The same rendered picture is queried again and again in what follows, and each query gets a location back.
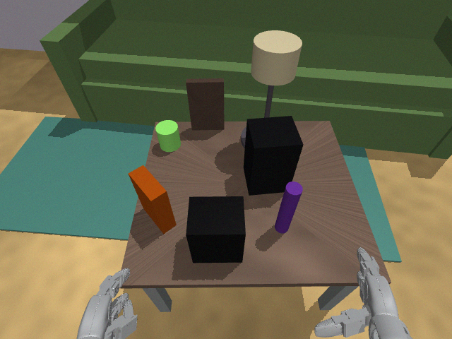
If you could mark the desk lamp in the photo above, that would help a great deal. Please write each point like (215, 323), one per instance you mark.
(275, 58)

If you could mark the right robot hand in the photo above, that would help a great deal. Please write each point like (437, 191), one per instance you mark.
(376, 294)

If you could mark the left robot hand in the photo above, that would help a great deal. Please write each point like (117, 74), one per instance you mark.
(100, 318)

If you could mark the coffee table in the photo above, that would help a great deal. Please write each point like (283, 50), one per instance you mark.
(319, 248)

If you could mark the sofa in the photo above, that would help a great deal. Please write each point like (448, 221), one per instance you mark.
(379, 70)

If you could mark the right robot arm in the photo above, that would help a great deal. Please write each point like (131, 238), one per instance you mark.
(387, 327)

